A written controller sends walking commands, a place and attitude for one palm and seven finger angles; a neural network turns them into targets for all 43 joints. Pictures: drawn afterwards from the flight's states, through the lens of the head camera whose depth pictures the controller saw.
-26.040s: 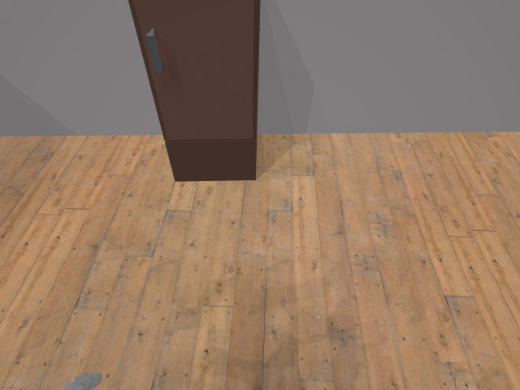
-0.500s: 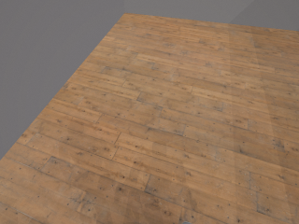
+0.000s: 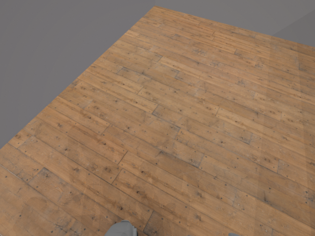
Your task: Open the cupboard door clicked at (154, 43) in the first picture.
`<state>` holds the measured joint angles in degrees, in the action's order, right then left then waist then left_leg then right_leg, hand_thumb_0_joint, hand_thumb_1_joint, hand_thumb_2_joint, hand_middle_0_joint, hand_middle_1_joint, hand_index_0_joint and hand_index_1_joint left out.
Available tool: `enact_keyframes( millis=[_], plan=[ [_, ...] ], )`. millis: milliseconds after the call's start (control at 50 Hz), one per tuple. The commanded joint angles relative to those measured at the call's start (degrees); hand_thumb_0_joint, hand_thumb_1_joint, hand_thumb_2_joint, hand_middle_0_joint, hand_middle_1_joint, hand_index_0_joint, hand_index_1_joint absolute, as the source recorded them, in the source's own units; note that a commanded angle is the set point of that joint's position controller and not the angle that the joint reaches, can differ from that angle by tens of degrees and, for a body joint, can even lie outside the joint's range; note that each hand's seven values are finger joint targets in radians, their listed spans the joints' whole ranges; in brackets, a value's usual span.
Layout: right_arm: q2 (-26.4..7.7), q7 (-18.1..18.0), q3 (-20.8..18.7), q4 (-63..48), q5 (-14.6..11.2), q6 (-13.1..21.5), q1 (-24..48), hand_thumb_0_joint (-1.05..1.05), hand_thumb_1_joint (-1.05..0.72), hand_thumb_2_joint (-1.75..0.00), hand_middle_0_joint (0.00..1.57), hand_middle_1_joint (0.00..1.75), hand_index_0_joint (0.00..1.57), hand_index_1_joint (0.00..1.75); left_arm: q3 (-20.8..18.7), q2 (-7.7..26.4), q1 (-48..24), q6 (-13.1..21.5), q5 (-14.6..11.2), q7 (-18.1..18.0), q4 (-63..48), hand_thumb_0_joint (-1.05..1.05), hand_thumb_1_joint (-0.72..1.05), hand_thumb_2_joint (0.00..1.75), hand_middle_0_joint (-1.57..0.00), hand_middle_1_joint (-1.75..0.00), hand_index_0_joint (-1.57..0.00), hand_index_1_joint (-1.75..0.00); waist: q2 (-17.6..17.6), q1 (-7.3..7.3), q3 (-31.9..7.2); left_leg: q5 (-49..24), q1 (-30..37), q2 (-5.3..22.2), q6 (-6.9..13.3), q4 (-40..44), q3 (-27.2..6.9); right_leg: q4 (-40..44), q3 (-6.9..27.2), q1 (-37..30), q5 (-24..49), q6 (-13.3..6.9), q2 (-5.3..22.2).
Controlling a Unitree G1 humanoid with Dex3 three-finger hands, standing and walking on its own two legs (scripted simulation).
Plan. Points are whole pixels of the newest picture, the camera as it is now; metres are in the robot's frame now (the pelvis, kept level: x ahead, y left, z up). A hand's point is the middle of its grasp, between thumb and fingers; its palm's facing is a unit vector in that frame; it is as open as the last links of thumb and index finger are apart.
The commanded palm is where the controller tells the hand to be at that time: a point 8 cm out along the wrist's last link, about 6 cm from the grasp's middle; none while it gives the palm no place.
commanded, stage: turn to face it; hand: left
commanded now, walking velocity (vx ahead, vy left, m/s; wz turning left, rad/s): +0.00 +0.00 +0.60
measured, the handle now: out of the picture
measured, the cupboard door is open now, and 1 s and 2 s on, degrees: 46 46 46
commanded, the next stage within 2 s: none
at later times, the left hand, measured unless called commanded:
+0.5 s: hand out of the picture +0.07 +0.16 -0.15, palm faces +0.34 -0.91 -0.24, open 7.4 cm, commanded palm none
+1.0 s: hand out of the picture +0.07 +0.11 -0.14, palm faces +0.60 -0.75 -0.27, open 7.4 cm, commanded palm none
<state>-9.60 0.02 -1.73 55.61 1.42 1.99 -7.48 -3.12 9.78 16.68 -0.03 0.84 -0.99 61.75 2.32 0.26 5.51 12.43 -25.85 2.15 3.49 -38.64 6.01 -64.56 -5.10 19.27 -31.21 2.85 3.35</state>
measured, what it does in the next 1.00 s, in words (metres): walks ahead, turning left: right foot, then left foot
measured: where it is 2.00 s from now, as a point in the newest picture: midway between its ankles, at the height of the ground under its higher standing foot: outside the picture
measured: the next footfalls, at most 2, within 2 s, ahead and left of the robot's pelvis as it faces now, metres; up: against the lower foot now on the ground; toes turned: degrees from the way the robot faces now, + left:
right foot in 0.24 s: +0.11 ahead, -0.17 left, +0.00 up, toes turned +7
left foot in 0.54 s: +0.08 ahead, +0.08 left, +0.00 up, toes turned +27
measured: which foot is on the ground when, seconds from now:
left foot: down 0.00-0.22, up 0.24-0.52, down 0.54-0.80, up 0.82-1.00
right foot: up 0.00-0.22, down 0.24-0.54, up 0.56-0.80, down 0.82-1.00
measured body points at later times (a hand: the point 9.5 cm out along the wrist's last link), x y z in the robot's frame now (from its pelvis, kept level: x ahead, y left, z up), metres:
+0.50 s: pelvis +0.08 -0.05 +0.02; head +0.13 -0.03 +0.46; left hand +0.05 +0.20 -0.13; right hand +0.27 -0.27 -0.11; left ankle +0.05 +0.07 -0.70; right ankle +0.07 -0.18 -0.72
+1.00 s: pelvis +0.13 -0.09 +0.02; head +0.18 -0.06 +0.47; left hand +0.04 +0.15 -0.11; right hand +0.37 -0.23 -0.12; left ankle +0.03 +0.00 -0.65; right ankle +0.20 -0.18 -0.72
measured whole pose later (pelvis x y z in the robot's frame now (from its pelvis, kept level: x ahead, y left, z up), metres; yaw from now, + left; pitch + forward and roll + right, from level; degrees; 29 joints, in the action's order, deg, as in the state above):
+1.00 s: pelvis +0.13 -0.09 +0.02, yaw +39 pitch +1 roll +2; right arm -14.0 1.7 -4.3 51.6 0.8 -4.8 -6.1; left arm -2.7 11.6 11.6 -0.7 1.8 -1.2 49.5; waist 1.2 -0.6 6.5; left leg 27.6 -26.1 0.9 -3.2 -57.3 3.0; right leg -31.8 -8.6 15.3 -17.0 0.0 6.9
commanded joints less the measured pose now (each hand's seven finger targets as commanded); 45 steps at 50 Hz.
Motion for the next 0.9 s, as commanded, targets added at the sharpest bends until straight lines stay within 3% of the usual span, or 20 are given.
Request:
enact_keyframes(
  millis=[0,160,180,200,220,240,280,320,400,460,480,500,520,540,580,740,760,780,800,880],
  plan=[
    [-11.55,-1.39,-2.76,-2.75,0.16,-0.75,-4.43,0.0,-0.9,-0.9,0.2,0.3,0.2,0.3,-1.69,4.47,-1.01,0.06,0.06,0.36,-7.67,0.0,0.9,0.9,-0.2,-0.3,-0.2,-0.3,-10.97,-0.39,-8.68,-11.36,6.95,14.49,6.36,20.15,-20.29,-1.86,4.44,7.81,5.08,0.92,2.11],
    [-13.89,-0.42,-5.22,-7.3,0.56,-3.72,1.49,0.0,-0.9,-0.9,0.2,0.3,0.2,0.3,-2.72,5.98,2.49,-0.74,0.23,0.39,-11.14,0.0,0.9,0.9,-0.2,-0.3,-0.2,-0.3,-9.94,2.3,-8.67,14.23,-4.48,7.33,2.4,18.98,-22.18,29.26,-0.17,-10.42,11.27,-0.02,-3.07],
    [-11.88,-0.23,-5.14,-8.12,0.19,-3.96,2.24,0.0,-0.9,-0.9,0.2,0.3,0.2,0.3,-3.25,8.22,4.85,-0.29,0.52,0.08,-11.23,0.0,0.9,0.9,-0.2,-0.3,-0.2,-0.3,-4.77,3.71,-8.48,15.33,-9.01,3.25,-0.09,12.67,-19.1,38.97,3.76,-15.86,9.71,-1.17,0.43],
    [-7.51,0.2,-4.51,-9.62,-0.39,-3.96,2.34,0.0,-0.9,-0.9,0.2,0.3,0.2,0.3,-4.34,13.59,5.64,0.26,1.45,-0.47,-12.13,0.0,0.9,0.9,-0.2,-0.3,-0.2,-0.3,12.05,4.82,-7.51,19.1,-18.53,-4.28,-4.54,-3.23,-9.68,50.89,22.21,-19.28,0.01,-6.47,15.86],
    [-8.07,0.64,-4.6,-10.87,-0.08,-3.6,3.99,0.0,-0.9,-0.9,0.2,0.3,0.2,0.3,-3.91,16.37,1.8,0.02,1.13,-0.62,-14.1,0.0,0.9,0.9,-0.2,-0.3,-0.2,-0.3,16.3,4.49,-5.53,21.17,-15.5,-4.15,-5.19,-19.37,-6.62,55.56,29.24,-10.22,2.43,-11.51,25.98],
    [-8.37,0.82,-4.81,-11.01,-0.05,-3.93,2.75,0.0,-0.9,-0.9,0.2,0.3,0.2,0.3,-4.03,15.47,-1.96,0.13,0.93,-0.87,-15.54,0.0,0.9,0.9,-0.2,-0.3,-0.2,-0.3,9.5,1.98,-5.96,19.04,-12.56,-2.45,-4.95,-26.9,-7.94,53.47,26.7,-6.17,6.03,-13.0,25.32],
    [-7.72,1.29,-4.36,-8.91,-0.04,-4.38,1.31,0.0,-0.9,-0.9,0.2,0.3,0.2,0.3,-2.74,11.37,-6.58,0.67,0.84,-0.92,-16.03,0.0,0.9,0.9,-0.2,-0.3,-0.2,-0.3,11.7,-0.73,-4.53,13.58,-12.08,0.3,-6.12,-30.77,-6.83,47.05,12.56,-7.83,26.14,-10.49,17.66],
    [-6.36,1.6,-3.58,-8.85,-0.47,-4.37,1.51,0.0,-0.9,-0.9,0.2,0.3,0.2,0.3,-2.5,11.11,-5.4,1.03,0.94,-0.76,-15.46,0.0,0.9,0.9,-0.2,-0.3,-0.2,-0.3,10.44,-0.18,-6.18,14.08,-7.88,0.2,-7.09,-21.24,-3.6,42.75,4.78,-11.95,42.03,-9.17,15.58],
    [-5.06,1.9,-2.18,-9.96,-0.75,-3.69,4.6,0.0,-0.9,-0.9,0.2,0.3,0.2,0.3,-3.17,14.54,0.26,1.06,1.0,-0.61,-13.18,0.0,0.9,0.9,-0.2,-0.3,-0.2,-0.3,8.93,2.7,-8.36,12.72,-2.21,-2.54,-6.61,-3.28,1.49,36.15,1.83,-19.72,58.07,-8.05,16.04],
    [-7.91,1.55,-2.54,-8.98,-0.51,-3.32,-0.04,0.0,-0.9,-0.9,0.2,0.3,0.2,0.3,-3.42,15.62,-0.84,1.04,0.18,-0.27,-13.17,0.0,0.9,0.9,-0.2,-0.3,-0.2,-0.3,9.11,-0.2,-11.26,1.91,8.74,-3.91,-5.33,9.41,2.69,27.94,-2.27,-17.59,60.25,-4.66,14.74],
    [-10.89,1.37,-3.37,-7.88,-0.16,-2.97,-4.47,0.0,-0.9,-0.9,0.2,0.3,0.2,0.3,-3.32,15.14,-2.12,0.9,-0.2,-0.13,-14.02,0.0,0.9,0.9,-0.2,-0.3,-0.2,-0.3,4.72,-2.86,-14.12,-10.42,19.68,-0.51,-3.71,13.14,0.04,20.21,-3.98,-10.33,53.34,-2.32,14.22],
    [-17.52,1.04,-5.03,-7.35,0.37,-2.53,-8.74,0.0,-0.9,-0.9,0.2,0.3,0.2,0.3,-2.6,11.41,-2.87,0.6,-0.61,0.28,-16.22,0.0,0.9,0.9,-0.2,-0.3,-0.2,-0.3,-12.14,-5.14,-16.94,-32.81,31.97,14.92,4.05,13.14,-20.13,7.49,-5.71,7.29,19.8,1.73,6.66],
    [-21.12,0.69,-5.65,-6.14,-0.09,-3.07,-12.26,0.0,-0.9,-0.9,0.2,0.3,0.2,0.3,-1.5,9.52,-5.97,0.12,-0.23,0.0,-18.52,0.0,0.9,0.9,-0.2,-0.3,-0.2,-0.3,-18.27,-6.35,-16.21,-47.41,31.87,23.87,11.78,13.79,-28.71,-1.02,-0.51,14.68,-8.13,2.34,3.01],
    [-20.44,-0.07,-5.64,-5.71,-0.15,-2.99,-12.79,0.0,-0.9,-0.9,0.2,0.3,0.2,0.3,-1.37,10.19,-9.86,-0.66,0.14,-0.46,-19.65,0.0,0.9,0.9,-0.2,-0.3,-0.2,-0.3,-11.69,-6.86,-14.12,-44.33,29.57,23.45,12.45,12.87,-28.3,-3.61,3.73,17.85,-6.49,2.28,3.62],
    [-17.64,-0.97,-4.97,-6.76,0.07,-2.9,-6.76,0.0,-0.9,-0.9,0.2,0.3,0.2,0.3,-1.7,9.54,-9.68,-1.0,-0.18,-0.37,-17.36,0.0,0.9,0.9,-0.2,-0.3,-0.2,-0.3,-16.34,-4.17,-11.58,-35.17,21.87,16.96,8.73,13.91,-22.76,-2.61,5.78,15.18,-0.86,2.32,3.65],
    [-16.44,-0.31,-5.04,-9.7,-0.05,-3.96,3.45,0.0,-0.9,-0.9,0.2,0.3,0.2,0.3,-2.3,9.66,-0.06,-0.83,-0.11,0.81,-14.44,0.0,0.9,0.9,-0.2,-0.3,-0.2,-0.3,-10.81,2.28,-7.58,-6.37,2.98,7.37,1.92,12.09,-18.72,30.3,0.01,-8.91,14.05,1.11,-2.82],
    [-14.33,-0.11,-4.96,-10.38,-0.49,-4.1,3.98,0.0,-0.9,-0.9,0.2,0.3,0.2,0.3,-2.91,12.03,2.43,-0.26,0.27,0.43,-14.15,0.0,0.9,0.9,-0.2,-0.3,-0.2,-0.3,-3.92,3.71,-7.67,1.79,-2.08,3.11,-0.88,5.54,-16.04,40.51,4.42,-14.32,14.76,0.17,1.91],
    [-9.66,0.38,-4.35,-11.82,-0.88,-4.09,3.07,0.0,-0.9,-0.9,0.2,0.3,0.2,0.3,-4.08,17.89,3.18,0.33,1.21,-0.22,-14.54,0.0,0.9,0.9,-0.2,-0.3,-0.2,-0.3,15.12,4.09,-7.25,17.64,-11.21,-5.38,-5.63,-9.55,-6.43,49.48,24.13,-17.34,14.94,-5.88,18.79],
    [-10.71,0.8,-4.39,-12.39,-0.58,-4.11,4.02,0.0,-0.9,-0.9,0.2,0.3,0.2,0.3,-3.58,19.32,2.14,0.12,0.85,-0.3,-15.42,0.0,0.9,0.9,-0.2,-0.3,-0.2,-0.3,15.66,4.55,-7.78,24.65,-8.25,-4.12,-5.19,-23.82,-7.93,51.03,27.12,-10.66,17.49,-11.43,25.56],
    [-8.33,1.53,-3.87,-9.3,-0.55,-5.14,2.16,0.0,-0.9,-0.9,0.2,0.3,0.2,0.3,-2.09,11.8,-6.21,0.37,0.79,-1.0,-17.27,0.0,0.9,0.9,-0.2,-0.3,-0.2,-0.3,11.83,-0.73,-6.24,14.94,-5.25,0.0,-6.74,-29.18,-6.31,44.55,7.93,-7.78,34.87,-9.52,15.72]
  ],
)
